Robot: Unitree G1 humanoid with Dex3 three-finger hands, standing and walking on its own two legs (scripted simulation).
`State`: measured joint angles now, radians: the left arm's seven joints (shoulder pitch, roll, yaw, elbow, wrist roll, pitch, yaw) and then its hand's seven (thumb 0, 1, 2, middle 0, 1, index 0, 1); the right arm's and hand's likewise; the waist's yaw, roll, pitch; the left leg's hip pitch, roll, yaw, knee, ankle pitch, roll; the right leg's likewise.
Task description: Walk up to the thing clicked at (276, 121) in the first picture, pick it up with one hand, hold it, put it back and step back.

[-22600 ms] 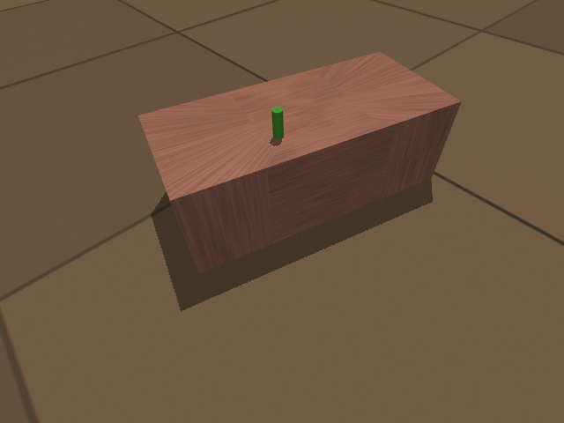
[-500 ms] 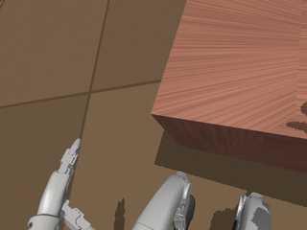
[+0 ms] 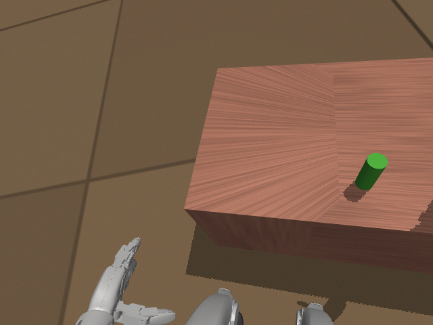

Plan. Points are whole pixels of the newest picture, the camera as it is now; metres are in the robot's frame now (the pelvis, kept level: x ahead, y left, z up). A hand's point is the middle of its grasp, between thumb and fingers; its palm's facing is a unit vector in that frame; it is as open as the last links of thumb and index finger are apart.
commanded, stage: home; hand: right
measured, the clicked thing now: (370, 172) +0.51 -0.23 -0.18
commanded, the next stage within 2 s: none
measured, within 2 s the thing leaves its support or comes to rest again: neither
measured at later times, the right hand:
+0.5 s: hand (413, 268) +0.27 -0.22 -0.02, palm faces +0.20 +0.95 -0.24, open 17.3 cm
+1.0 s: hand out of the picture +0.17 -0.16 -0.01, palm faces +0.18 +0.94 -0.27, open 17.6 cm
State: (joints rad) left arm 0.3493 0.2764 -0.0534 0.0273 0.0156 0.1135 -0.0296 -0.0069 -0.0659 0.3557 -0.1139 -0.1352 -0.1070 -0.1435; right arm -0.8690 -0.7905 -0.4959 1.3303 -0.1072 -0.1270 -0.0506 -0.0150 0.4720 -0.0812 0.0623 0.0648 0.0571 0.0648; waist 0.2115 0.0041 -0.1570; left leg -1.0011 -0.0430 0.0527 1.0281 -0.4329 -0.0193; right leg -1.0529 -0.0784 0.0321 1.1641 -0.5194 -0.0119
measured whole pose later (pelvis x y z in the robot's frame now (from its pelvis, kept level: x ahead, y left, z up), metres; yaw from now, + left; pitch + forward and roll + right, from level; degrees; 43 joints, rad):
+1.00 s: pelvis +0.00 +0.03 +0.04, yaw -4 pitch +6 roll +1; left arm 0.28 0.22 -0.02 0.49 -0.04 -0.05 0.14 0.01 0.87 0.89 -0.20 -0.29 -0.20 -0.29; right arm 0.42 -0.21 0.01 0.09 0.02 0.13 -0.14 -0.02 0.57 -0.04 0.06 0.05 0.05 0.05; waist 0.02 -0.03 -0.09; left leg -0.56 0.00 0.05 0.89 -0.43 0.01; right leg -0.57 -0.04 0.02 0.92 -0.44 0.02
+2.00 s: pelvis +0.02 +0.02 +0.04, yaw -3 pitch +7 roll +2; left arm 0.27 0.21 -0.03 0.51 -0.02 -0.11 0.14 0.01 0.90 0.90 -0.21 -0.30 -0.20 -0.30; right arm 0.44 -0.21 0.01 0.04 0.02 0.23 -0.13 -0.01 0.56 -0.04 0.06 0.05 0.05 0.05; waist 0.01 -0.03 -0.09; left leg -0.55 0.00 0.04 0.88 -0.45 -0.01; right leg -0.57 -0.03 0.01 0.93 -0.48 0.00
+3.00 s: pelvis +0.02 +0.01 +0.05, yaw -4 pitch +2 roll +0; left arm 0.18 0.30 0.00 0.77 0.05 -0.03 0.02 0.01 0.90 0.90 -0.21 -0.30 -0.21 -0.30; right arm 0.26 -0.32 -0.01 0.58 -0.06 0.02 -0.02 -0.01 0.18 -0.41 0.17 0.23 0.16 0.23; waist 0.00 0.00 0.00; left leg -0.43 0.02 0.02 0.81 -0.42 -0.01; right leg -0.43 -0.01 -0.01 0.83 -0.43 -0.01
